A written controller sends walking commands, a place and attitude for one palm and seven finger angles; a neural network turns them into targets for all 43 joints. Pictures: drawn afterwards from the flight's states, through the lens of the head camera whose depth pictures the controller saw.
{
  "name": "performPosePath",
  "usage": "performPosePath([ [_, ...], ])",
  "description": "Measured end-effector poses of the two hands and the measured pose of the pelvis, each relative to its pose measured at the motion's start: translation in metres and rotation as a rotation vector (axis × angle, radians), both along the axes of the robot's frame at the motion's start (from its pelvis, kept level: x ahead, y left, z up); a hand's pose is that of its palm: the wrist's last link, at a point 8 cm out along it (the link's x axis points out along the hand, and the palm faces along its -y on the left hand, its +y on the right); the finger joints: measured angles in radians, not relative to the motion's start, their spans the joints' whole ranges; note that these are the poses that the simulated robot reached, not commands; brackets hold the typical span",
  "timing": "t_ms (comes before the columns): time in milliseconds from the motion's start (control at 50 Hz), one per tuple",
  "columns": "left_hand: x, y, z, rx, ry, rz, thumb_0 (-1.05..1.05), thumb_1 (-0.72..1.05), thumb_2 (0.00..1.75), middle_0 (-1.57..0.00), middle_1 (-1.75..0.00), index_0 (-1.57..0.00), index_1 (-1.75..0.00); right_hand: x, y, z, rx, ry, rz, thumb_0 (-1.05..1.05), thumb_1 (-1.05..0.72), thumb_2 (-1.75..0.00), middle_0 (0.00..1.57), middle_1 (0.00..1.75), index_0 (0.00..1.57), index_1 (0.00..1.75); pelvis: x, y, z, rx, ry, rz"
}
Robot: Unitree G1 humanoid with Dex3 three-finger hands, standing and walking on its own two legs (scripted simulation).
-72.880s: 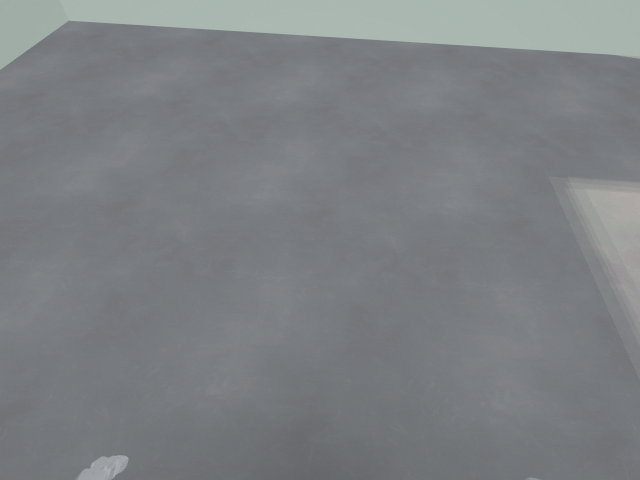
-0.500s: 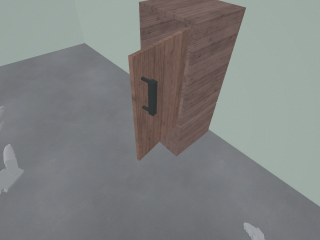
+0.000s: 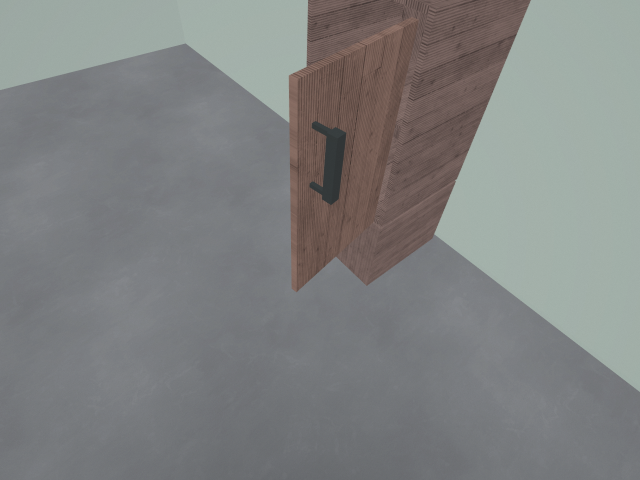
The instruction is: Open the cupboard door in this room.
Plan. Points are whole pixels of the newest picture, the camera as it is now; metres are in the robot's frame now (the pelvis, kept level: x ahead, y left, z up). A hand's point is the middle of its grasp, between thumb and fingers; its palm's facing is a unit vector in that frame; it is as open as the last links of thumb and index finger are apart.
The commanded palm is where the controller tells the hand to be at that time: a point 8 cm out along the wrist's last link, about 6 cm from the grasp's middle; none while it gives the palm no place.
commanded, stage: let the arm hang, fingers relaxed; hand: left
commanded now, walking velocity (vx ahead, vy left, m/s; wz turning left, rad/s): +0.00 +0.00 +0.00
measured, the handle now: (324, 163) +0.64 +0.03 +0.02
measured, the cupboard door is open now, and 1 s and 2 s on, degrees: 99 99 99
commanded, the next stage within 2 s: look to check the result in 0.76 s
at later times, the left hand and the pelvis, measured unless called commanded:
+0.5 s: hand out of the picture -0.02 +0.19 -0.17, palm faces +0.02 -0.97 -0.22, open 7.4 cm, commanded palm none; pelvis -0.01 +0.01 +0.00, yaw -1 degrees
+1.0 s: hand out of the picture -0.01 +0.17 -0.17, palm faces +0.03 -0.98 -0.20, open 7.4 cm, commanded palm none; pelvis +0.00 +0.00 +0.01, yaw -1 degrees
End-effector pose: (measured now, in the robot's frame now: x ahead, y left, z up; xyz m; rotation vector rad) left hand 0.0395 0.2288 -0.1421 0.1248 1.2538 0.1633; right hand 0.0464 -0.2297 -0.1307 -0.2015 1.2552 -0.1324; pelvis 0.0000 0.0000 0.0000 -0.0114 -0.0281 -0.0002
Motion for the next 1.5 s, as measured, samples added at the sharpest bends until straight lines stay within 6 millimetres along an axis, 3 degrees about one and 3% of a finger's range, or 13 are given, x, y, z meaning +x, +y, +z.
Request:
performPosePath([
  [140, -0.079, 0.023, 0.006, 0.039, 0.241, 0.022, -0.01, 0.97, 0.89, -0.2, -0.3, -0.2, -0.3, -0.062, -0.002, -0.004, -0.008, 0.184, -0.058, 0.01, -0.92, -0.9, 0.2, 0.29, 0.2, 0.29, -0.005, 0.005, 0.005, -0.004, 0.004, -0.002],
  [260, -0.106, 0.028, 0.013, 0.056, 0.317, 0.033, 0.0, 0.93, 0.89, -0.2, -0.3, -0.2, -0.3, -0.087, 0.006, -0.009, 0.017, 0.235, -0.084, 0.01, -0.91, -0.9, 0.2, 0.29, 0.2, 0.29, -0.008, 0.009, 0.006, 0.0, -0.003, -0.007],
  [360, -0.098, 0.025, 0.012, 0.055, 0.281, 0.029, 0.01, 0.91, 0.9, -0.2, -0.3, -0.2, -0.3, -0.088, 0.015, -0.013, 0.042, 0.223, -0.09, 0.01, -0.91, -0.9, 0.2, 0.29, 0.2, 0.29, -0.01, 0.01, 0.006, 0.004, -0.008, -0.009],
  [640, -0.04, -0.006, 0.004, 0.004, 0.122, -0.016, 0.01, 0.9, 0.9, -0.2, -0.3, -0.2, -0.3, -0.07, 0.026, -0.017, 0.079, 0.151, -0.103, 0.01, -0.91, -0.9, 0.2, 0.29, 0.2, 0.29, -0.01, 0.005, 0.005, 0.01, -0.004, -0.016],
  [960, -0.048, -0.011, 0.004, 0.007, 0.184, 0.006, 0.01, 0.91, 0.9, -0.2, -0.3, -0.2, -0.3, -0.076, 0.019, -0.015, 0.076, 0.21, -0.112, 0.01, -0.91, -0.9, 0.2, 0.29, 0.2, 0.29, -0.001, -0.003, 0.006, 0.009, -0.001, -0.013],
  [1180, -0.046, -0.014, 0.006, 0.012, 0.194, 0.009, 0.01, 0.9, 0.9, -0.2, -0.3, -0.2, -0.3, -0.055, 0.011, -0.015, 0.069, 0.178, -0.098, 0.01, -0.91, -0.9, 0.2, 0.29, 0.2, 0.29, 0.005, -0.007, 0.007, 0.011, -0.002, -0.015],
  [1500, -0.02, -0.016, 0.008, 0.021, 0.146, -0.005, 0.01, 0.9, 0.9, -0.2, -0.3, -0.2, -0.3, -0.033, -0.004, -0.013, 0.048, 0.144, -0.083, 0.01, -0.91, -0.9, 0.2, 0.29, 0.2, 0.29, 0.014, -0.013, 0.008, 0.012, -0.004, -0.015],
])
